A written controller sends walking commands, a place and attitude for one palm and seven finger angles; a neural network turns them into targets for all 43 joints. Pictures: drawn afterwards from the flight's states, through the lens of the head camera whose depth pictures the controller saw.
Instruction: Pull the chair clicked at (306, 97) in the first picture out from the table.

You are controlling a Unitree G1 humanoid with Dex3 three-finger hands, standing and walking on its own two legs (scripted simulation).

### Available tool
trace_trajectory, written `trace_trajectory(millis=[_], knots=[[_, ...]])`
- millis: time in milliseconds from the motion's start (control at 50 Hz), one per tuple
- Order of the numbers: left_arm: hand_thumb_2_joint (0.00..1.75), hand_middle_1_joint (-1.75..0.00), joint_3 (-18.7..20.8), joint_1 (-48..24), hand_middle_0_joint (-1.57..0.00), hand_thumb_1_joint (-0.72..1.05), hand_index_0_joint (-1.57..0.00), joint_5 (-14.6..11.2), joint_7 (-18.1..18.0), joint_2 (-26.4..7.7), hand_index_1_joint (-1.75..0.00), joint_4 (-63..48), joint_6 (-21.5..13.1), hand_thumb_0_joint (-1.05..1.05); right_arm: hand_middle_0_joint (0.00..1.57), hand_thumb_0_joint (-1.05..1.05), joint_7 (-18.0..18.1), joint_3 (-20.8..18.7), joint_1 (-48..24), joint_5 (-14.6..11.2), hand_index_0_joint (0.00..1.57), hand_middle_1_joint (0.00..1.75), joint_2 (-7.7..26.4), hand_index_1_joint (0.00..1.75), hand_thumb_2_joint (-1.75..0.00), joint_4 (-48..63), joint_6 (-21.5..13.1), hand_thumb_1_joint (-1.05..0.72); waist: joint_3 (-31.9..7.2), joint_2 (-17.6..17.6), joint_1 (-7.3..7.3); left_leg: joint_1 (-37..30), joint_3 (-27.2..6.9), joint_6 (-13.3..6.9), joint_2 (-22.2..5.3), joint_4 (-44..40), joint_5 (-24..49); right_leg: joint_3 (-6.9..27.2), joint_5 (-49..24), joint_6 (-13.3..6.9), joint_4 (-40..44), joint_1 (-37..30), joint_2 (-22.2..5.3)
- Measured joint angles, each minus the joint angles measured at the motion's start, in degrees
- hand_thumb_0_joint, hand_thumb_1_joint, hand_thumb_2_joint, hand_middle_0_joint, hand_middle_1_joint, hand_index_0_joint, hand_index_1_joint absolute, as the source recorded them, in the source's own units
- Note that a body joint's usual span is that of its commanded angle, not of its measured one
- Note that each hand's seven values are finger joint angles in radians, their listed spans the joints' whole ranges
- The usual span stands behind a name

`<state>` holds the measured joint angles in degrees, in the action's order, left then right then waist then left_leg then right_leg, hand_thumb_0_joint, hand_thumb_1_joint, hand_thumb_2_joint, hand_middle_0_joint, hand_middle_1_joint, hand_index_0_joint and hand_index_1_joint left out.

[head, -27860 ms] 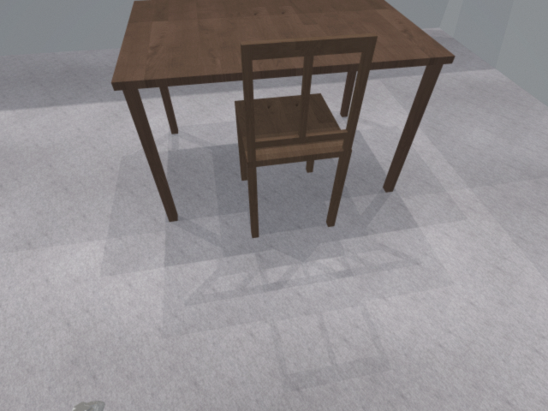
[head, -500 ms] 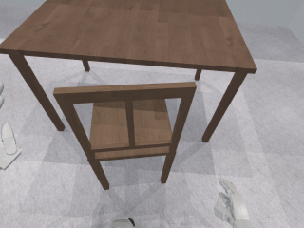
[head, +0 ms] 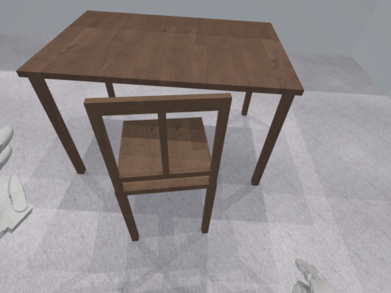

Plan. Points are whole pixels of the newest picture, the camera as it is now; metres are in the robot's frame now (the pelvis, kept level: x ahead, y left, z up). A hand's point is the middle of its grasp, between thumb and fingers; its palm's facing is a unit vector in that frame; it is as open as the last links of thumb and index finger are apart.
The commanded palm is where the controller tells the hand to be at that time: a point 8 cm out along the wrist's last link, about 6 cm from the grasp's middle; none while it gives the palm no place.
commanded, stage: stop stepping back and stand still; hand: left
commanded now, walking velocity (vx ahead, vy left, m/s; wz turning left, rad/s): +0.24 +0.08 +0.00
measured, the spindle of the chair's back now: (164, 145) +0.56 +0.14 -0.08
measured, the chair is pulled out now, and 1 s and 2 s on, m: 0.20 0.20 0.20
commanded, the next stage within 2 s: let the arm hang, fingers relaxed in 0.68 s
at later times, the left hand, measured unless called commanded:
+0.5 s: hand out of the picture +0.11 +0.27 +0.17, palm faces +0.52 -0.75 -0.41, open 7.4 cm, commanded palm +0.05 +0.30 +0.18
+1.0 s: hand out of the picture +0.05 +0.21 -0.13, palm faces +0.13 -0.95 -0.27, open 7.4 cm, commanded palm none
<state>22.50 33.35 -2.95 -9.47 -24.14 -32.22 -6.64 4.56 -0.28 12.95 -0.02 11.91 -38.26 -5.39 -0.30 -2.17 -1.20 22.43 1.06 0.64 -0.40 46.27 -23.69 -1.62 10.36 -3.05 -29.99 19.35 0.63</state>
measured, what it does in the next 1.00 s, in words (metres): steps on the spot: left foot, then right foot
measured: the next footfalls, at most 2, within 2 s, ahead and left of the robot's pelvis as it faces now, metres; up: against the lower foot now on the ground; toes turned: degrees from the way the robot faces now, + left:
left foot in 0.06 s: -0.02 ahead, +0.13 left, +0.00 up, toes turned +7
right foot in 0.60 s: +0.01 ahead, -0.08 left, +0.00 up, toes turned +5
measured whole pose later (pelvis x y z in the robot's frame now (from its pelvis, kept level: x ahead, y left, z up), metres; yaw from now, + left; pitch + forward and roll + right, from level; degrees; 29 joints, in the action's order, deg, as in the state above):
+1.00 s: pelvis -0.06 +0.00 -0.01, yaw +7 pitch -1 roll +1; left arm 2.0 13.2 1.1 -0.6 -11.7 40.6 3.0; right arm 0.3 -0.6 10.9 2.0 13.3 -49.1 0.6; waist 0.1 0.9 2.4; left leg 17.1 -0.3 0.5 1.0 35.5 -17.5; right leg -2.5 19.4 -2.8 -38.2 18.1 0.1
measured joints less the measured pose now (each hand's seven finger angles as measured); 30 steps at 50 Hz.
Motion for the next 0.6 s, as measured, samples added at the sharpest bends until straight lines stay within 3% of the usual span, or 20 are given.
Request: trace_trajectory(millis=[60, 80, 120, 180, 220, 280, 320, 360, 420, 480, 540, 600], knots=[[0.90, -0.30, -0.29, -2.05, -0.21, 0.89, -0.21, 0.49, -0.92, 1.35, -0.31, 3.08, 0.03, 0.01, 0.20, 0.01, 0.65, 0.39, 2.10, 0.19, 0.20, 0.30, 1.05, 0.30, -0.90, -0.07, 0.14, -0.90, -2.26, 1.12, 1.24, -6.77, -0.18, -1.89, -0.45, -10.55, -2.88, -2.14, 1.77, 0.96, 0.06, 0.65, -0.45], [0.90, -0.30, -0.24, -3.05, -0.21, 0.89, -0.21, 0.63, -1.08, 1.44, -0.31, 3.84, -0.06, 0.01, 0.20, 0.01, 0.78, 0.26, 2.27, 0.19, 0.20, 0.30, 1.23, 0.30, -0.90, -0.08, -0.03, -0.90, -2.10, 1.30, 1.87, -7.23, -0.78, -2.01, -0.41, -12.92, 0.25, -2.70, 2.18, 1.30, -0.51, 1.02, -0.57], [0.90, -0.30, 0.03, -3.89, -0.21, 0.89, -0.21, 0.84, -1.00, 1.26, -0.31, 4.55, 0.14, 0.01, 0.20, 0.01, 0.63, 0.25, 2.37, -0.04, 0.20, 0.30, 1.10, 0.30, -0.90, 0.00, 0.01, -0.90, -0.95, 0.77, 2.17, -7.60, -0.68, -1.78, -0.19, -13.27, 6.92, -1.95, 5.47, 2.23, -2.91, 1.20, -0.53], [0.90, -0.30, 0.08, -2.88, -0.21, 0.89, -0.21, 1.87, -0.40, 0.71, -0.31, 5.38, 0.23, 0.02, 0.20, 0.01, 0.39, 0.17, 3.59, -0.30, 0.20, 0.30, 0.29, 0.30, -0.90, 0.42, -0.22, -0.90, -1.32, 0.96, 2.88, -8.21, -0.84, -1.67, -0.24, -13.30, 7.31, -1.39, 9.94, 3.31, -9.15, 0.73, 0.29], [0.90, -0.30, 0.05, -2.30, -0.21, 0.89, -0.21, 2.11, 0.00, -0.17, -0.31, 5.67, -0.15, 0.02, 0.20, 0.01, 0.06, 0.26, 4.62, -0.41, 0.20, 0.30, -0.40, 0.30, -0.90, 0.45, -0.60, -0.90, -2.05, 0.97, 3.16, -7.61, -1.10, -1.37, -0.23, -12.74, 6.53, -1.57, 11.48, 2.97, -5.72, -2.99, 0.71], [0.90, -0.30, -0.03, -2.77, -0.21, 0.89, -0.21, 1.68, 0.76, 0.04, -0.31, 5.56, -1.18, 0.02, 0.20, 0.01, -0.56, 0.31, 3.67, 0.07, 0.20, 0.30, -0.39, 0.30, -0.90, -0.71, -0.25, -0.90, -1.26, 1.57, 2.03, -3.72, -1.44, -1.23, -0.31, -4.65, 0.91, -1.99, 1.98, -0.65, -1.97, -3.25, 1.36], [0.90, -0.30, -0.63, -3.23, -0.21, 0.89, -0.21, 1.24, 1.01, 0.94, -0.31, 5.46, -1.49, 0.02, 0.20, 0.01, -0.84, 0.33, 3.09, 0.13, 0.20, 0.30, -0.26, 0.30, -0.90, -1.97, 0.16, -0.90, -1.14, 1.13, 1.20, -1.35, -0.56, -1.08, 0.12, 2.31, 0.25, -1.96, 0.34, -1.32, -1.23, -3.01, 1.00], [0.90, -0.30, -1.12, -3.22, -0.21, 0.89, -0.21, 1.08, 0.83, 1.84, -0.31, 5.70, -1.54, 0.01, 0.20, 0.01, -0.63, 0.53, 3.13, 0.09, 0.20, 0.30, -0.23, 0.30, -0.90, -2.29, 0.50, -0.90, -1.75, 0.35, 0.75, -2.11, 1.31, -1.41, 0.03, 1.36, -0.24, -1.85, 1.30, -1.17, -0.47, -2.81, 0.34], [0.90, -0.30, -1.38, -3.16, -0.21, 0.89, -0.21, 1.06, 0.31, 2.71, -0.31, 5.40, -1.32, 0.01, 0.20, 0.01, 0.10, 0.84, 3.24, 0.35, 0.20, 0.30, 0.57, 0.30, -0.90, -0.94, -0.02, -0.90, -2.16, 0.64, 0.80, -7.62, 2.03, -2.89, -0.49, -10.23, -2.65, -2.50, 4.49, -0.50, -1.21, -1.61, 0.21], [0.90, -0.30, -0.41, -4.56, -0.21, 0.89, -0.21, 1.35, -0.15, 1.65, -0.31, 5.06, -1.26, 0.01, 0.20, 0.01, 0.43, 0.50, 1.62, 0.40, 0.20, 0.30, 0.66, 0.30, -0.90, 0.38, -0.79, -0.90, 0.16, 0.59, 1.25, -8.06, 1.61, -3.22, -0.43, -13.36, 6.65, -1.49, 11.29, 1.59, -9.87, 1.42, 0.66], [0.90, -0.30, 0.73, -4.68, -0.21, 0.89, -0.21, 1.73, 0.20, 0.18, -0.31, 6.46, -1.22, 0.02, 0.20, 0.01, -0.19, 0.23, 0.98, 0.07, 0.20, 0.30, -0.43, 0.30, -0.90, 0.29, -1.40, -0.90, 0.33, 0.64, 1.58, -8.38, 1.65, -2.38, -0.22, -13.78, 9.72, -0.75, 13.85, 2.51, -18.54, 2.04, 0.92], [0.90, -0.30, 1.08, -3.74, -0.21, 0.89, -0.21, 1.58, 0.35, -0.64, -0.31, 7.16, -1.03, 0.02, 0.20, 0.01, -0.57, 0.76, 1.44, -0.22, 0.20, 0.30, -1.16, 0.30, -0.90, 0.62, -1.64, -0.90, -0.70, 1.05, 1.28, -7.27, 1.85, -1.47, -0.35, -12.73, 7.82, -1.43, 15.02, 1.91, -7.57, -4.19, 0.44]])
